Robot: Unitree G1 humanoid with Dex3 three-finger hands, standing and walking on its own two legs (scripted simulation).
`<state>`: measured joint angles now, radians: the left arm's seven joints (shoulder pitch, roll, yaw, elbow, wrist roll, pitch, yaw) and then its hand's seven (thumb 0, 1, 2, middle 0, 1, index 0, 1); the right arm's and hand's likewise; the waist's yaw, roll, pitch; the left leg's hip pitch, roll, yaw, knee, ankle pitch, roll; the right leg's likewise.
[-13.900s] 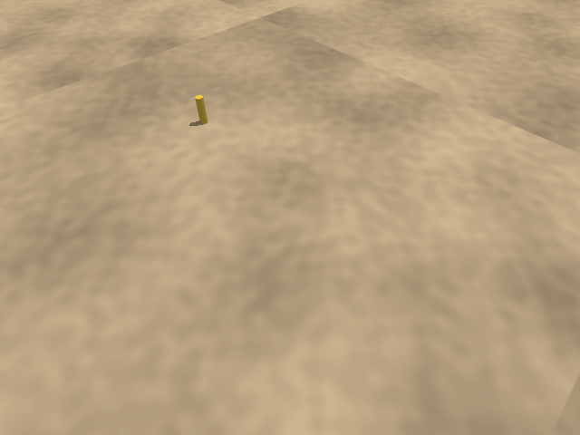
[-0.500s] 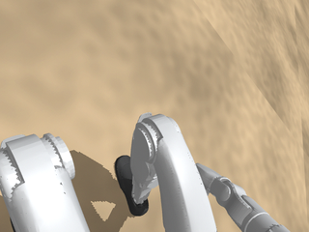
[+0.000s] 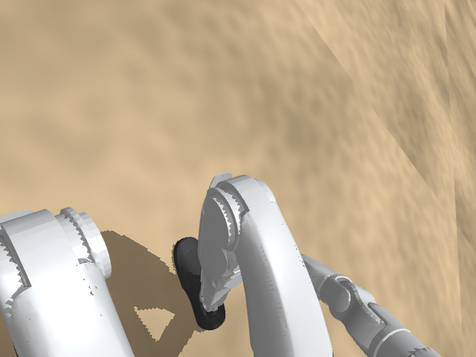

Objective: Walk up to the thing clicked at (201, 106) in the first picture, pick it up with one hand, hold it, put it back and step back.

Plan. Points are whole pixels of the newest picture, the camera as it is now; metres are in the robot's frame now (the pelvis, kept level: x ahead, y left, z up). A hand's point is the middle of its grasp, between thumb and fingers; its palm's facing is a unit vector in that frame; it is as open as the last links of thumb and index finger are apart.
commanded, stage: settle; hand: left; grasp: from the side
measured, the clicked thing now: out of the picture +0.41 +0.34 -0.20
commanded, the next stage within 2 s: none
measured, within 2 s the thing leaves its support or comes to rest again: leaves its support in 0.20 s
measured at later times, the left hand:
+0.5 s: hand out of the picture +0.40 +0.35 -0.11, palm faces +0.48 -0.87 -0.01, open 5.8 cm
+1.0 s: hand out of the picture +0.38 +0.35 -0.02, palm faces +0.48 -0.88 -0.06, open 5.8 cm
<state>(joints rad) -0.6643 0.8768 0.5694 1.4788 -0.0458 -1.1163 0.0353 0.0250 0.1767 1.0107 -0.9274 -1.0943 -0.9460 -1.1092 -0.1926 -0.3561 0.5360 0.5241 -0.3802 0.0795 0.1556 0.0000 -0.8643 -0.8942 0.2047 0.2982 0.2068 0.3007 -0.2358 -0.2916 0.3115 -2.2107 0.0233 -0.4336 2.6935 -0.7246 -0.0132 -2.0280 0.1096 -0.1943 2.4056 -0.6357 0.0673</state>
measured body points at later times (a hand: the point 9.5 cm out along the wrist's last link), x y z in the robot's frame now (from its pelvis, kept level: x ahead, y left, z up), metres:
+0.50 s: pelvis +0.01 -0.01 +0.01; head +0.20 +0.19 +0.37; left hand +0.37 +0.39 -0.11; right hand +0.19 -0.24 -0.03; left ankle +0.08 +0.12 -0.25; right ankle +0.15 -0.15 -0.24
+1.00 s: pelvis +0.02 -0.02 +0.05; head +0.20 +0.11 +0.43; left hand +0.35 +0.39 -0.01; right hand +0.22 -0.24 -0.05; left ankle +0.08 +0.12 -0.25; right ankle +0.15 -0.15 -0.25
